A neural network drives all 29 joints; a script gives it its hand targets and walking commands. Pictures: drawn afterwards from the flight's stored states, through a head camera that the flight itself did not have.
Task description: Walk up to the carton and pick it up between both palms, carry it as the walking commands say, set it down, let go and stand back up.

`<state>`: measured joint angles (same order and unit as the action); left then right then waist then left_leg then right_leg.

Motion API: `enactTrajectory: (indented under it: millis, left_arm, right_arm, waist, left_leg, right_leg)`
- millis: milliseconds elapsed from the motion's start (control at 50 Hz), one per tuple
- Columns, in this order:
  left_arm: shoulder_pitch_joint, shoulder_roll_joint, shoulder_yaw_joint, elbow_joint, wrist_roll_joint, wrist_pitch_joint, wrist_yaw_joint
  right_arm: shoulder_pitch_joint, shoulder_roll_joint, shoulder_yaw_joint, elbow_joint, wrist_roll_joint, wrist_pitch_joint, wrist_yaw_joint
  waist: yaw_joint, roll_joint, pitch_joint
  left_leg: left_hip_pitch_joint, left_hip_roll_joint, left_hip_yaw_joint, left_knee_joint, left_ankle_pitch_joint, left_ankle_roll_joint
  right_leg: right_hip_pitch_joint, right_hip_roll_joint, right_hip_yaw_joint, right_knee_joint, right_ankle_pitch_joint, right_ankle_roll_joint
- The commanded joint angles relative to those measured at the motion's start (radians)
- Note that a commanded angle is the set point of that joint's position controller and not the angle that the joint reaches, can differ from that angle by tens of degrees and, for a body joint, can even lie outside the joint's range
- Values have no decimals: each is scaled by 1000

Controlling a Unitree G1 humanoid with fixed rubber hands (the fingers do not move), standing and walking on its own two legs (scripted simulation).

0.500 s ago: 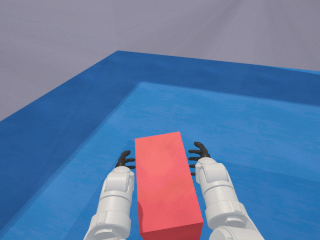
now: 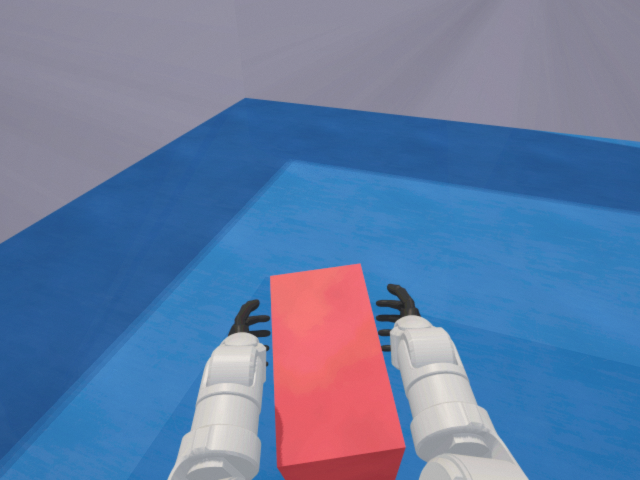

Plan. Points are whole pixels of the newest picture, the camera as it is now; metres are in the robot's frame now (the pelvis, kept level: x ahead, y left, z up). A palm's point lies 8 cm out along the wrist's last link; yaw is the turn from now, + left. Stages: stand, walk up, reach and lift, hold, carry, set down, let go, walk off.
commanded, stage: reach and lift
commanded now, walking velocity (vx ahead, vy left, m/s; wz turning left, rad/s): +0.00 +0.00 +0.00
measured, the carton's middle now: (330, 377) +0.32 +0.00 -0.04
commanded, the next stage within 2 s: hold in 0.50 s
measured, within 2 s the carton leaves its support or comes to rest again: neither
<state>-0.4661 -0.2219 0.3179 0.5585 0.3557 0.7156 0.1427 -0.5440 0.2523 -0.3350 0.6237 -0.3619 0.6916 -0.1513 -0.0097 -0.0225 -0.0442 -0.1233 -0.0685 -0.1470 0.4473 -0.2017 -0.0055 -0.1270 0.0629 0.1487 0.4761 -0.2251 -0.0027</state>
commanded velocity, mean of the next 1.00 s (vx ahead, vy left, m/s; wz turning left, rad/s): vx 0.00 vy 0.00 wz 0.00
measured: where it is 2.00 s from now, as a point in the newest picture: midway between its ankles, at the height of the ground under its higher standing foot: outside the picture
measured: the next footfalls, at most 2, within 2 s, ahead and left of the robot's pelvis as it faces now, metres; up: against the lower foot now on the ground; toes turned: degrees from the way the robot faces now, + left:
none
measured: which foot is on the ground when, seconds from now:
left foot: down 0.00-1.00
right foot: down 0.00-1.00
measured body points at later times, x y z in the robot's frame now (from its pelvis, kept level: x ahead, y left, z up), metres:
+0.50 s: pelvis -0.01 +0.00 +0.00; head -0.09 +0.01 +0.44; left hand +0.30 +0.12 +0.04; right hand +0.31 -0.11 +0.06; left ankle +0.04 +0.12 -0.74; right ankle +0.03 -0.12 -0.74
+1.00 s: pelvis -0.01 +0.00 +0.00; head -0.10 +0.00 +0.44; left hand +0.30 +0.12 +0.05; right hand +0.31 -0.11 +0.06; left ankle +0.03 +0.12 -0.74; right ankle +0.03 -0.12 -0.74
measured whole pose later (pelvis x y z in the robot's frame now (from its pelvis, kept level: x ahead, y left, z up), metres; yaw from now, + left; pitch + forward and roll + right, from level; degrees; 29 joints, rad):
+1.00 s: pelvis -0.01 +0.00 +0.00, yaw +0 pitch -10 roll +0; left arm -0.44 -0.21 0.29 0.55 0.34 0.74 0.15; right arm -0.52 0.24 -0.30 0.61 -0.34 0.72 -0.14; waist -0.01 -0.02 -0.04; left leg -0.10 -0.07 -0.13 0.49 -0.22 0.00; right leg -0.10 0.06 0.13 0.52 -0.24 0.00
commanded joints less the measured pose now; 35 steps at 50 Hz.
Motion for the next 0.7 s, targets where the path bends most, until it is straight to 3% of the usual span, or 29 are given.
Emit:
enactTrajectory:
  millis: [0, 20, 80, 100, 120, 140, 160, 180, 200, 220, 260, 280, 300, 320, 340, 360, 380, 400, 420, 440, 500, 540, 600, 620, 660, 680]
  left_arm:
    - [-712, -1070, -443, -78, -303, -68, -279]
    - [-700, -1073, -436, -71, -303, -67, -277]
    - [-653, -1054, -444, -79, -308, -62, -273]
    - [-677, -1049, -438, -90, -310, -63, -275]
    - [-685, -1044, -442, -97, -304, -61, -275]
    - [-690, -1045, -433, -86, -302, -58, -276]
    - [-680, -1060, -436, -70, -301, -58, -278]
    - [-657, -1070, -441, -54, -299, -58, -275]
    - [-651, -1058, -428, -63, -298, -58, -274]
    - [-641, -1062, -429, -75, -295, -58, -278]
    - [-660, -1070, -444, -81, -324, -61, -279]
    - [-640, -1065, -440, -70, -311, -55, -282]
    - [-678, -1079, -460, -99, -321, -60, -279]
    - [-669, -1078, -458, -78, -336, -58, -279]
    - [-674, -1084, -453, -81, -323, -58, -276]
    - [-670, -1082, -452, -61, -319, -53, -274]
    - [-677, -1081, -443, -72, -308, -55, -275]
    - [-686, -1087, -452, -69, -316, -57, -275]
    - [-688, -1083, -443, -61, -319, -59, -278]
    - [-681, -1089, -435, -37, -309, -58, -275]
    - [-720, -1081, -440, -54, -309, -61, -271]
    - [-739, -1087, -429, -32, -317, -64, -273]
    - [-737, -1088, -443, -45, -318, -64, -274]
    - [-736, -1113, -447, -62, -322, -65, -274]
    - [-732, -1095, -448, -49, -323, -59, -276]
    - [-713, -1092, -422, -25, -309, -56, -273]
  right_arm:
    - [-495, 1152, 412, 14, 289, -27, 273]
    - [-475, 1151, 395, 52, 279, -22, 273]
    - [-467, 1147, 429, 9, 287, -17, 273]
    - [-449, 1163, 426, 32, 282, -13, 272]
    - [-434, 1153, 406, 48, 284, -15, 275]
    - [-428, 1161, 399, 53, 275, -14, 280]
    - [-457, 1145, 396, 30, 273, -18, 277]
    - [-465, 1147, 417, 35, 285, -21, 279]
    - [-442, 1155, 422, 33, 282, -20, 281]
    - [-434, 1147, 413, 22, 285, -20, 282]
    - [-441, 1150, 428, 11, 288, -18, 277]
    - [-434, 1146, 426, -4, 291, -18, 273]
    - [-488, 1163, 449, -28, 296, -19, 274]
    - [-455, 1146, 437, -3, 305, -13, 275]
    - [-478, 1151, 441, -12, 295, -16, 278]
    - [-483, 1133, 426, 4, 293, -15, 281]
    - [-452, 1112, 399, 26, 283, -16, 284]
    - [-453, 1134, 403, 40, 279, -15, 284]
    - [-462, 1127, 410, 30, 289, -21, 287]
    - [-476, 1129, 403, 43, 278, -21, 285]
    - [-527, 1132, 411, 31, 291, -26, 294]
    - [-531, 1124, 412, 57, 292, -21, 293]
    - [-516, 1133, 406, 53, 299, -27, 292]
    - [-521, 1141, 416, 40, 283, -24, 292]
    - [-516, 1135, 406, 42, 292, -19, 289]
    - [-522, 1136, 408, 62, 296, -21, 290]
  waist:
    - [5, 48, -243]
    - [3, 45, -269]
    - [7, -2, -282]
    - [1, -19, -240]
    - [18, 27, -230]
    - [1, 38, -211]
    - [-9, 11, -246]
    - [22, 45, -237]
    - [6, 8, -237]
    - [15, 41, -232]
    - [-4, 9, -255]
    - [1, 24, -225]
    - [1, -4, -265]
    - [-1, 17, -235]
    - [2, -5, -231]
    - [-11, 4, -222]
    - [-1, 48, -227]
    - [-11, 21, -221]
    - [-7, 49, -172]
    - [-15, 24, -199]
    - [15, 42, -197]
    - [0, 9, -204]
    - [0, 47, -212]
    - [-10, 9, -231]
    - [-12, 23, -217]
    - [5, 53, -189]
  left_leg:
    - [96, -17, 63, -51, 82, -2]
    - [97, -13, 54, -56, 118, -5]
    - [130, -17, 55, -48, 154, -1]
    - [106, -10, 53, -48, 105, 4]
    - [115, -12, 58, -50, 83, 0]
    - [98, -7, 54, -55, 70, 3]
    - [99, 1, 42, -58, 64, -2]
    - [86, -15, 57, -48, 99, -10]
    - [95, -14, 50, -47, 118, 0]
    - [96, -13, 52, -56, 134, -3]
    - [121, -12, 49, -55, 132, 3]
    - [78, -8, 55, -55, 87, 1]
    - [107, -11, 51, -45, 82, 4]
    - [86, -2, 47, -53, 72, -1]
    - [84, -1, 42, -57, 49, 2]
    - [81, -4, 52, -47, 33, 0]
    - [75, -4, 56, -45, 22, -9]
    - [74, 1, 48, -45, 2, -6]
    - [52, 2, 56, -45, -17, -6]
    - [68, 5, 46, -43, -21, 1]
    - [34, 5, 41, -42, -75, 1]
    - [70, 3, 44, -29, -57, 4]
    - [36, 5, 51, -26, -35, -7]
    - [69, 4, 49, -32, -7, 2]
    - [68, 8, 46, -36, -43, -5]
    - [56, -1, 54, -29, -45, -2]
  right_leg:
    - [17, -3, -39, -80, 126, 14]
    - [37, 3, -38, -76, 144, 13]
    - [31, -4, -38, -80, 173, 17]
    - [14, -9, -40, -84, 143, 15]
    - [-4, -7, -41, -86, 119, 14]
    - [-5, -6, -36, -78, 108, 7]
    - [19, 2, -48, -77, 88, 5]
    - [11, 1, -40, -77, 109, 6]
    - [34, -7, -39, -75, 152, 12]
    - [28, 0, -34, -77, 167, 9]
    - [12, -4, -36, -81, 166, 18]
    - [34, -12, -36, -80, 130, 12]
    - [20, -3, -45, -74, 104, 14]
    - [23, -3, -43, -75, 94, 7]
    - [21, 6, -49, -71, 69, 9]
    - [5, -2, -52, -80, 47, 7]
    - [5, 1, -44, -75, 44, 0]
    - [10, 2, -46, -76, 28, 1]
    - [-33, -4, -42, -74, 8, -3]
    - [-16, -6, -51, -70, 2, 1]
    - [-6, -2, -48, -60, -50, -11]
    - [-48, -12, -45, -69, -48, -5]
    - [-4, -11, -45, -60, -13, -7]
    - [-21, -2, -52, -65, 5, -1]
    - [-21, -4, -53, -68, -41, -6]
    - [-36, -15, -49, -66, -34, -5]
